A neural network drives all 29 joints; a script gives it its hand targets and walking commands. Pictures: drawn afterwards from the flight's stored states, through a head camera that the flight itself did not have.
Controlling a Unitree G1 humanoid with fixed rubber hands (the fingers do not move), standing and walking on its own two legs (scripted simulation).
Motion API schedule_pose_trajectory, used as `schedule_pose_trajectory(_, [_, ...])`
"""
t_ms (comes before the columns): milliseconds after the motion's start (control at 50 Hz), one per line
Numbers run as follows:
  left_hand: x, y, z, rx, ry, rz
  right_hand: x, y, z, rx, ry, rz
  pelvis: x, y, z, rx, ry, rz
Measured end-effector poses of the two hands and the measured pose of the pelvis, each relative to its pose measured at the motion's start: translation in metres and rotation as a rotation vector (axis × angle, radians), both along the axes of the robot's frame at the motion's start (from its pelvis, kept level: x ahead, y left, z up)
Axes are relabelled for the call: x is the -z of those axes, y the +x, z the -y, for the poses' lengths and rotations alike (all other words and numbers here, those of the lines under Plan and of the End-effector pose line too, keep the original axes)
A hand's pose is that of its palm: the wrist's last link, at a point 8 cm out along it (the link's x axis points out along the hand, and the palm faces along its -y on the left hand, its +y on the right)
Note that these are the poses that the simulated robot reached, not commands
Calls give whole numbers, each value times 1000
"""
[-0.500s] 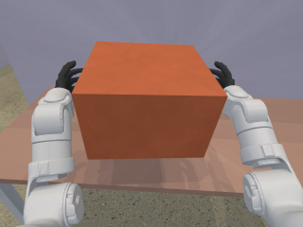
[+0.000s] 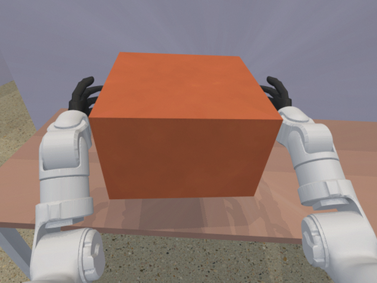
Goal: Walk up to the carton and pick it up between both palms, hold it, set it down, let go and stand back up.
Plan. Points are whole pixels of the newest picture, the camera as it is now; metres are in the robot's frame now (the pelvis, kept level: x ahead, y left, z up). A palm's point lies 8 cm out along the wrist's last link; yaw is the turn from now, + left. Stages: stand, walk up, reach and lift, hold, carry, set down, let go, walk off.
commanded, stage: hold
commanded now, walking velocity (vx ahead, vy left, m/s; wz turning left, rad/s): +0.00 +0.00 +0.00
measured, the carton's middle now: (182, 119) +0.42 +0.00 +0.21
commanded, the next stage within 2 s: none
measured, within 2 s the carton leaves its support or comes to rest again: neither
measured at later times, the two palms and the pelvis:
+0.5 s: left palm (79, 116) +0.36 +0.20 +0.25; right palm (276, 113) +0.37 -0.19 +0.25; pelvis +0.00 +0.00 +0.00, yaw +0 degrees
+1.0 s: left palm (81, 114) +0.36 +0.19 +0.26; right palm (281, 112) +0.36 -0.20 +0.25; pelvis +0.00 +0.00 +0.00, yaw +0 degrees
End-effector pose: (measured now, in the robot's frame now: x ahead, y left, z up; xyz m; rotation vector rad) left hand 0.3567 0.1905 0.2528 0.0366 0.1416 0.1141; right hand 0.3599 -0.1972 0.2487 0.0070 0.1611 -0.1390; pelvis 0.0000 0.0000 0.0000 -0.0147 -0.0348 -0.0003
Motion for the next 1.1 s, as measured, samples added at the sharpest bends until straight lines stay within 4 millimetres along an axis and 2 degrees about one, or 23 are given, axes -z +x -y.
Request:
schedule_pose_trajectory(200, [-5,4,-2,-1,0,2,-5,5,-2,-3,-7,1,0,0,1,-3,1,-5])
schedule_pose_trajectory(320, [-3,4,-4,-6,10,-11,-1,7,-3,-9,-2,-11,0,1,0,-5,0,-2])
schedule_pose_trajectory(460, [1,6,-5,0,7,-11,3,6,-5,-5,-10,-12,0,3,-1,-7,-1,-6])
schedule_pose_trajectory(660, [0,1,-4,-6,10,5,-2,4,-4,-7,5,5,0,4,-2,-4,-3,-5])
schedule_pose_trajectory(960, [-6,-1,3,1,0,9,-2,-1,3,1,4,8,0,2,0,1,0,3])
schedule_pose_trajectory(1100, [-4,1,1,3,-4,-14,-2,2,1,-6,0,-16,0,-3,1,3,2,2])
